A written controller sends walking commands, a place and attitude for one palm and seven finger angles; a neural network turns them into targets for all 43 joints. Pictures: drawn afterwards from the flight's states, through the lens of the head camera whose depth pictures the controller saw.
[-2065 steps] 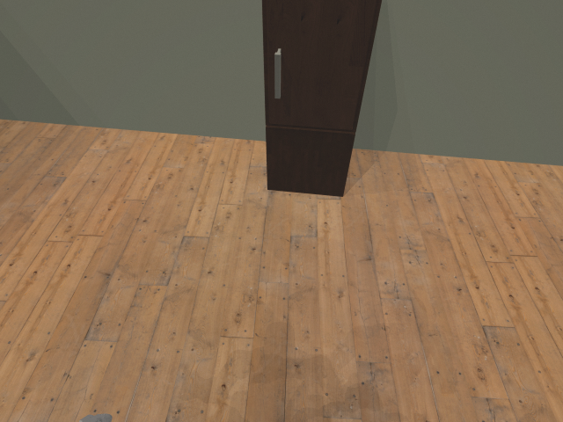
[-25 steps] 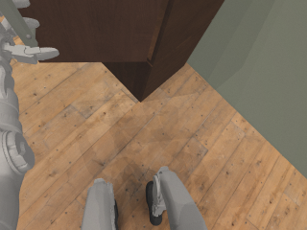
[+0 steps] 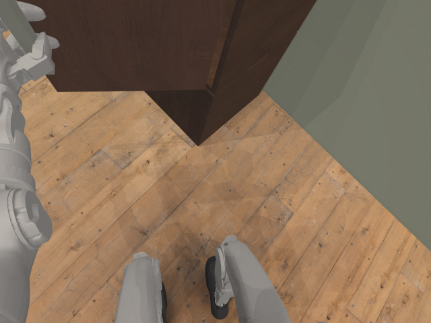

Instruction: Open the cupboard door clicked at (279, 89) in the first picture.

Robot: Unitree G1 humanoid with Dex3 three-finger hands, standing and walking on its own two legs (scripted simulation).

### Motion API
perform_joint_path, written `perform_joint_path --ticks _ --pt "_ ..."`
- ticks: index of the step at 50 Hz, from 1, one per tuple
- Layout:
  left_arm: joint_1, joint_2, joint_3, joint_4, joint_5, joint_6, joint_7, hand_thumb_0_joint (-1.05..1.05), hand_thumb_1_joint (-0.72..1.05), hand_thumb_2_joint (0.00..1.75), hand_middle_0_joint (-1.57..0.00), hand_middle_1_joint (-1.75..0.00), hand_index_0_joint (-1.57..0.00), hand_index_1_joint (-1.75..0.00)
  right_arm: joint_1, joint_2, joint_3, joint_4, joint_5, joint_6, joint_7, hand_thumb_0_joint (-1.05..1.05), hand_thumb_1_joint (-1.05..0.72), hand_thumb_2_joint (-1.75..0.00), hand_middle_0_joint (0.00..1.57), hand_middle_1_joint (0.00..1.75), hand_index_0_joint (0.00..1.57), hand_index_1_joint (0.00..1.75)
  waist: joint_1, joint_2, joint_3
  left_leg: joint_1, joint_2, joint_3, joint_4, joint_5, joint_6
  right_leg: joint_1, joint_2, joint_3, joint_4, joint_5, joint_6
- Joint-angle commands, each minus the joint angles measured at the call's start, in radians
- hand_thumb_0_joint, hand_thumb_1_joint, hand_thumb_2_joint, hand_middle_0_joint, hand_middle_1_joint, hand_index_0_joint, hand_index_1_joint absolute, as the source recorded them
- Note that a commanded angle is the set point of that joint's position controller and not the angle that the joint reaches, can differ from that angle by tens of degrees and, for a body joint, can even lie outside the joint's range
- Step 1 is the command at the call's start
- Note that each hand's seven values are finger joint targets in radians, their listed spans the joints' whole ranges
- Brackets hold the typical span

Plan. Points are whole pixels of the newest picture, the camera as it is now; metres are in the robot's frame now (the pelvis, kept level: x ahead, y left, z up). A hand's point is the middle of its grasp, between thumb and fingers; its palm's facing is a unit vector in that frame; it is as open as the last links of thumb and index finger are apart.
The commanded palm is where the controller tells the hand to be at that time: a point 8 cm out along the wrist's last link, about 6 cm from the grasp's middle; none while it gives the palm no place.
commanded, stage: pull the door open along its arc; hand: left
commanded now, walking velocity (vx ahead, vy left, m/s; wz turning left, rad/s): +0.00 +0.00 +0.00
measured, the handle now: (25, 22) +0.60 +0.25 +0.04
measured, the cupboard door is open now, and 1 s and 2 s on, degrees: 53 89 100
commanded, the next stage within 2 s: open thumb and fingers to let go in 1.14 s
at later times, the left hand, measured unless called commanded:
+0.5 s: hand (54, 100) +0.47 +0.20 +0.03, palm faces +0.01 -1.00 -0.02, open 5.9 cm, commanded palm +0.42 +0.24 +0.04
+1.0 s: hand (118, 158) +0.38 +0.11 +0.04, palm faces +0.43 -0.90 -0.01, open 6.1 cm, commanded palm +0.31 +0.14 +0.04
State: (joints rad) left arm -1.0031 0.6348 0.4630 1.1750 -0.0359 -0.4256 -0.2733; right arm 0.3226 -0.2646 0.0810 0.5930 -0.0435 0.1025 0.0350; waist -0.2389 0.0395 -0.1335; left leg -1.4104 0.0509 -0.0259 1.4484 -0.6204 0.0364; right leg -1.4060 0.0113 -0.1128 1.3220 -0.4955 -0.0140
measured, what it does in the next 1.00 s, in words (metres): stands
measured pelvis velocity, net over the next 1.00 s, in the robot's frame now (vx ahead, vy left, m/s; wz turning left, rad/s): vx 0.02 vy -0.02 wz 0.06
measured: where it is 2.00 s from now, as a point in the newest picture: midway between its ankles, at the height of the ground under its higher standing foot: (188, 309)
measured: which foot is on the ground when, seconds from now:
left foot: down 0.00-1.00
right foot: down 0.00-1.00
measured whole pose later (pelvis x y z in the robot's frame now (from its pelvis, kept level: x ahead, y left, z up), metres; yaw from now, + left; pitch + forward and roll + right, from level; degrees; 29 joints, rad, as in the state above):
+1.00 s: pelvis +0.02 -0.02 +0.04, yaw +3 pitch +25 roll -1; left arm -0.23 -0.02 0.02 0.55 0.05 -0.55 0.49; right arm 0.19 -0.17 0.00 0.59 -0.08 0.03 0.07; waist -0.05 0.01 -0.19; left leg -1.12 0.02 0.01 1.28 -0.60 0.00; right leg -1.16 -0.01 -0.08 1.24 -0.52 -0.04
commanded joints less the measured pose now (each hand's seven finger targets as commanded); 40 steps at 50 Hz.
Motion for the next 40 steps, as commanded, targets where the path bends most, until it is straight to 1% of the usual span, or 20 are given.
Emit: perform_joint_path --ticks 1,2,3,5,12,15,20,21,23,24,25,27,29,30,31,33,35,36,38,40 --pt "-0.415 0.247 0.012 -0.235 -0.014 -0.081 -0.008 0.00 0.90 0.90 -0.40 -1.35 -0.40 -1.35 0.220 -0.211 -0.075 -0.019 -0.001 0.000 -0.012 0.00 -0.90 -0.90 0.20 0.30 0.20 0.30 -0.001 0.242 -0.618 0.519 -0.008 -0.093 -0.166 0.542 -0.019 0.292 0.032 0.056 -0.114 0.291 -0.013" --pt "-0.404 0.251 0.014 -0.229 -0.011 -0.081 -0.008 0.00 0.90 0.90 -0.40 -1.35 -0.40 -1.35 0.218 -0.211 -0.075 -0.021 0.001 0.001 -0.012 0.00 -0.90 -0.90 0.20 0.30 0.20 0.30 0.004 0.235 -0.618 0.512 -0.010 -0.090 -0.167 0.536 -0.018 0.297 0.033 0.058 -0.116 0.288 -0.013" --pt "-0.444 0.253 0.010 -0.227 -0.010 -0.079 -0.006 0.00 0.90 0.90 -0.40 -1.35 -0.40 -1.35 0.216 -0.211 -0.074 -0.016 0.000 -0.001 -0.014 0.00 -0.90 -0.90 0.20 0.30 0.20 0.30 -0.015 0.217 -0.611 0.485 -0.011 -0.085 -0.158 0.513 -0.011 0.302 0.033 0.062 -0.119 0.287 -0.010" --pt "-0.400 0.248 0.013 -0.231 -0.013 -0.083 -0.012 0.00 0.90 0.90 -0.40 -1.35 -0.40 -1.35 0.220 -0.207 -0.076 -0.021 0.000 -0.003 -0.012 0.00 -0.90 -0.90 0.20 0.30 0.20 0.30 0.005 0.248 -0.628 0.499 -0.013 -0.080 -0.161 0.530 -0.013 0.314 0.032 0.066 -0.116 0.303 -0.015" --pt "-0.192 0.206 0.020 -0.304 -0.052 -0.081 -0.037 0.00 0.90 0.90 -0.40 -1.35 -0.40 -1.35 0.196 -0.200 -0.085 -0.050 0.014 0.005 -0.003 0.00 -0.90 -0.90 0.20 0.30 0.20 0.30 0.060 0.204 -0.651 0.522 -0.016 -0.070 -0.196 0.576 -0.016 0.401 0.030 0.065 -0.130 0.357 -0.012" --pt "-0.058 0.156 0.007 -0.352 -0.075 -0.076 -0.040 0.00 0.90 0.90 -0.40 -1.35 -0.40 -1.35 0.181 -0.191 -0.092 -0.069 0.024 0.002 0.001 0.00 -0.90 -0.90 0.20 0.30 0.20 0.30 0.082 0.166 -0.642 0.511 -0.021 -0.057 -0.218 0.575 -0.013 0.459 0.029 0.070 -0.144 0.384 -0.012" --pt "0.200 0.027 -0.050 -0.501 -0.118 -0.072 -0.030 0.00 0.90 0.90 -0.40 -1.35 -0.40 -1.35 0.139 -0.174 -0.111 -0.100 0.043 -0.010 0.009 0.00 -0.90 -0.90 0.20 0.30 0.20 0.30 0.118 0.115 -0.621 0.542 -0.025 -0.041 -0.259 0.621 -0.017 0.512 0.025 0.068 -0.171 0.426 -0.008" --pt "0.251 0.008 -0.057 -0.541 -0.127 -0.073 -0.027 0.00 0.90 0.90 -0.40 -1.35 -0.40 -1.35 0.129 -0.168 -0.114 -0.106 0.046 -0.014 0.012 0.00 -0.90 -0.90 0.20 0.30 0.20 0.30 0.133 0.133 -0.619 0.547 -0.028 -0.032 -0.268 0.627 -0.020 0.527 0.023 0.069 -0.177 0.433 -0.007" --pt "0.340 -0.035 -0.073 -0.602 -0.145 -0.078 -0.013 0.00 0.90 0.90 -0.40 -1.35 -0.40 -1.35 0.105 -0.162 -0.120 -0.117 0.053 -0.023 0.014 0.00 -0.90 -0.90 0.20 0.30 0.20 0.30 0.143 0.095 -0.581 0.535 -0.030 -0.025 -0.283 0.614 -0.021 0.548 0.023 0.068 -0.186 0.433 -0.005" --pt "0.387 -0.075 0.061 -0.659 -0.219 -0.083 0.137 0.00 0.90 0.90 -0.40 -1.35 -0.40 -1.35 0.084 -0.142 -0.123 -0.142 0.044 -0.033 0.009 0.00 -0.90 -0.90 0.20 0.30 0.20 0.30 0.202 0.103 -0.557 0.502 -0.031 -0.011 -0.299 0.609 -0.032 0.562 0.017 0.058 -0.186 0.431 -0.004" --pt "0.470 -0.143 -0.001 -0.644 -0.197 -0.083 0.217 0.00 0.90 0.90 -0.40 -1.35 -0.40 -1.35 0.070 -0.135 -0.121 -0.139 0.041 -0.042 0.015 0.00 -0.90 -0.90 0.20 0.30 0.20 0.30 0.192 0.072 -0.530 0.493 -0.028 -0.013 -0.303 0.585 -0.039 0.548 0.020 0.055 -0.184 0.411 -0.004" --pt "0.517 -0.233 -0.037 -0.705 -0.178 -0.100 0.343 0.00 0.90 0.90 -0.40 -1.35 -0.40 -1.35 0.058 -0.122 -0.126 -0.140 0.031 -0.050 0.026 0.00 -0.90 -0.90 0.20 0.30 0.20 0.30 0.194 0.043 -0.515 0.480 -0.031 0.001 -0.315 0.585 -0.048 0.577 0.017 0.056 -0.176 0.424 -0.006" --pt "0.525 -0.288 -0.061 -0.756 -0.138 -0.129 0.464 0.00 0.90 0.90 -0.40 -1.35 -0.40 -1.35 0.050 -0.109 -0.130 -0.136 0.015 -0.058 0.032 0.00 -0.90 -0.90 0.20 0.30 0.20 0.30 0.198 0.044 -0.520 0.475 -0.034 0.014 -0.313 0.577 -0.057 0.600 0.012 0.063 -0.166 0.445 -0.010" --pt "0.522 -0.298 -0.069 -0.768 -0.110 -0.140 0.522 0.00 0.90 0.90 -0.40 -1.35 -0.40 -1.35 0.046 -0.105 -0.129 -0.138 0.005 -0.058 0.032 0.00 -0.90 -0.90 0.20 0.30 0.20 0.30 0.202 0.036 -0.504 0.467 -0.036 0.012 -0.308 0.578 -0.059 0.595 0.012 0.064 -0.157 0.452 -0.015" --pt "0.526 -0.334 -0.085 -0.746 -0.083 -0.148 0.579 0.00 0.90 0.90 -0.40 -1.35 -0.40 -1.35 0.040 -0.096 -0.129 -0.132 -0.004 -0.057 0.035 0.00 -0.90 -0.90 0.20 0.30 0.20 0.30 0.198 0.018 -0.479 0.455 -0.038 0.016 -0.309 0.551 -0.060 0.595 0.011 0.067 -0.158 0.446 -0.015" --pt "0.494 -0.392 -0.129 -0.734 -0.009 -0.170 0.691 0.00 0.90 0.90 -0.40 -1.35 -0.40 -1.35 0.019 -0.084 -0.129 -0.126 -0.022 -0.057 0.037 0.00 -0.90 -0.90 0.20 0.30 0.20 0.30 0.193 -0.003 -0.448 0.420 -0.044 0.015 -0.303 0.489 -0.059 0.577 0.004 0.070 -0.149 0.410 -0.015" --pt "0.473 -0.425 -0.192 -0.738 0.074 -0.193 0.761 0.00 0.90 0.90 -0.40 -1.35 -0.40 -1.35 0.008 -0.079 -0.134 -0.123 -0.037 -0.058 0.034 0.00 -0.90 -0.90 0.20 0.30 0.20 0.30 0.182 -0.034 -0.459 0.420 -0.047 0.011 -0.294 0.462 -0.053 0.568 0.001 0.075 -0.150 0.390 -0.016" --pt "0.488 -0.457 -0.227 -0.711 0.105 -0.197 0.774 0.00 0.90 0.90 -0.40 -1.35 -0.40 -1.35 0.001 -0.075 -0.137 -0.116 -0.041 -0.059 0.035 0.00 -0.90 -0.90 0.20 0.30 0.20 0.30 0.182 -0.020 -0.463 0.429 -0.050 0.017 -0.295 0.450 -0.052 0.567 -0.001 0.077 -0.155 0.387 -0.015" --pt "0.460 -0.485 -0.281 -0.736 0.137 -0.214 0.781 0.00 0.90 0.90 -0.40 -1.35 -0.40 -1.35 -0.012 -0.071 -0.141 -0.108 -0.045 -0.064 0.031 0.00 -0.90 -0.90 0.20 0.30 0.20 0.30 0.176 -0.020 -0.501 0.443 -0.053 0.023 -0.291 0.432 -0.048 0.590 -0.005 0.086 -0.165 0.394 -0.013" --pt "0.476 -0.534 -0.340 -0.758 0.141 -0.218 0.772 0.00 0.90 0.90 -0.40 -1.35 -0.40 -1.35 -0.018 -0.067 -0.144 -0.107 -0.046 -0.070 0.024 0.00 -0.90 -0.90 0.20 0.30 0.20 0.30 0.170 -0.021 -0.521 0.471 -0.054 0.022 -0.294 0.446 -0.047 0.605 -0.004 0.084 -0.176 0.415 -0.015"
